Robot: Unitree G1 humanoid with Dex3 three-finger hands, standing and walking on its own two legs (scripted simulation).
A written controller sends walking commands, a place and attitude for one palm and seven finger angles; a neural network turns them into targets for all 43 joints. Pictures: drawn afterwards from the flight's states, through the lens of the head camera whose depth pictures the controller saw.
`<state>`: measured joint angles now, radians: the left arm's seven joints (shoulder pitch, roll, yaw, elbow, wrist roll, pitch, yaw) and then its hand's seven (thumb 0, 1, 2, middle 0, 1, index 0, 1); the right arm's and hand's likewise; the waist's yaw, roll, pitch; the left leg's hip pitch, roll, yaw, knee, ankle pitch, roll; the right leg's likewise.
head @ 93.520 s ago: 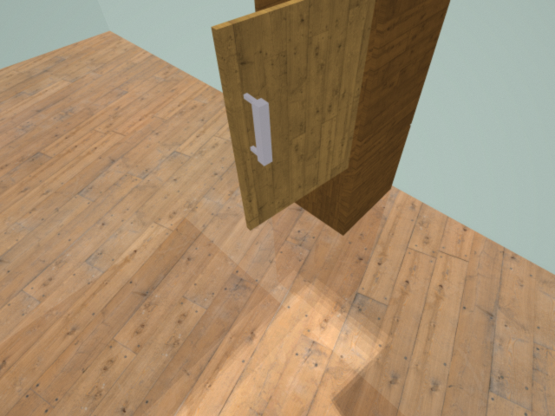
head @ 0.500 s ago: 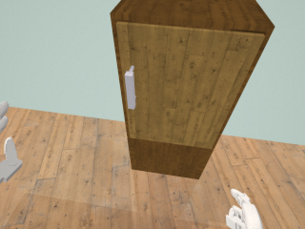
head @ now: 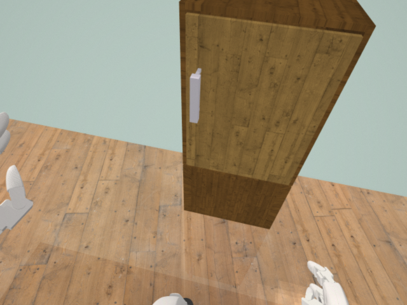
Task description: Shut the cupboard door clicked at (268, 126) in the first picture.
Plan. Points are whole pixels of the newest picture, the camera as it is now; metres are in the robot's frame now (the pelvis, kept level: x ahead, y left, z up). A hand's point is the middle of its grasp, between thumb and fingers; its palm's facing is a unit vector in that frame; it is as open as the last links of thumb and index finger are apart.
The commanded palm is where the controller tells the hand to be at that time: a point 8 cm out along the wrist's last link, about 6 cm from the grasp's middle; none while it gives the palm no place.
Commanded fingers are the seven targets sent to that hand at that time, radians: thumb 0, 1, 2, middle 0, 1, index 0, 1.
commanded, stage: step back with the hand held close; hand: left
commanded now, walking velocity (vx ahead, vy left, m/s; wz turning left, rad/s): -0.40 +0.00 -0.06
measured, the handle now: (196, 95) +0.69 +0.07 +0.04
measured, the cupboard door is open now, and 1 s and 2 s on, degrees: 0 0 0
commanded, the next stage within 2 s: stop stepping back and stand still in 0.42 s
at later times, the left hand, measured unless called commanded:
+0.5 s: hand out of the picture +0.07 +0.34 +0.19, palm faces +0.49 -0.83 -0.26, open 7.4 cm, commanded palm +0.01 +0.36 +0.19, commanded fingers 0.00 0.90 0.90 -0.20 -0.30 -0.20 -0.30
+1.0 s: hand out of the picture -0.12 +0.42 +0.20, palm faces +0.52 -0.81 -0.29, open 7.4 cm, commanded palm -0.17 +0.42 +0.19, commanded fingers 0.00 0.90 0.90 -0.20 -0.30 -0.20 -0.30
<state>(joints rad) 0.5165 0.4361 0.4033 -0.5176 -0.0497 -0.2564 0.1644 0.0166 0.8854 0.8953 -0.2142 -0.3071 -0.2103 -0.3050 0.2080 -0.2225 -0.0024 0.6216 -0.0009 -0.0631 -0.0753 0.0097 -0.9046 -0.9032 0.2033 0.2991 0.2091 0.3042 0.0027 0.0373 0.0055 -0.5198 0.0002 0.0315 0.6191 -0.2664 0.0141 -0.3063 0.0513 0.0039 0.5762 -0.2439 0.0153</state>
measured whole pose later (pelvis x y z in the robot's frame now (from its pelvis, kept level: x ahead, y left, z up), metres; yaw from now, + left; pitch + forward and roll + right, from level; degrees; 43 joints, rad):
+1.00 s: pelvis -0.34 +0.14 +0.01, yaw -7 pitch +0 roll +0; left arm 0.41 0.39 0.46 -0.35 -0.07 -0.16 0.19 0.01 0.89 0.90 -0.21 -0.31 -0.21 -0.30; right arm 0.33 -0.22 0.00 0.69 0.01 -0.03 -0.09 0.01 -0.91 -0.90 0.20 0.30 0.21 0.30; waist 0.02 -0.03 -0.15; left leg -0.51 0.11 0.02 1.05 -0.37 -0.01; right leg -0.16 -0.02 -0.13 0.52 -0.36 -0.05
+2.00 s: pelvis -0.33 +0.17 +0.01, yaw -6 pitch +1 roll -1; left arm 0.61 0.40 0.38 -0.49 -0.06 -0.16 0.16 0.02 0.89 0.90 -0.21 -0.31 -0.21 -0.30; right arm 0.21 -0.18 0.02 0.62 0.02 -0.06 -0.05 0.01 -0.91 -0.90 0.20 0.30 0.21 0.30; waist -0.01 0.03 0.03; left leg -0.31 0.05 0.09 0.55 -0.25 0.00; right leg -0.21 0.01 -0.07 0.51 -0.31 -0.02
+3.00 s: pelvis -0.37 +0.20 +0.02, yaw -6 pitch -2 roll -1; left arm 0.37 0.18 0.01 1.13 0.02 0.02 0.03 0.01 0.91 0.90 -0.20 -0.30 -0.20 -0.30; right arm 0.31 -0.16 0.00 1.10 -0.02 0.03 -0.02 0.00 -0.91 -0.90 0.20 0.30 0.21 0.30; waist 0.00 0.04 0.03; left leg -0.26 0.00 0.11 0.43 -0.14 0.06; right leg -0.18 -0.04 -0.05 0.44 -0.22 0.02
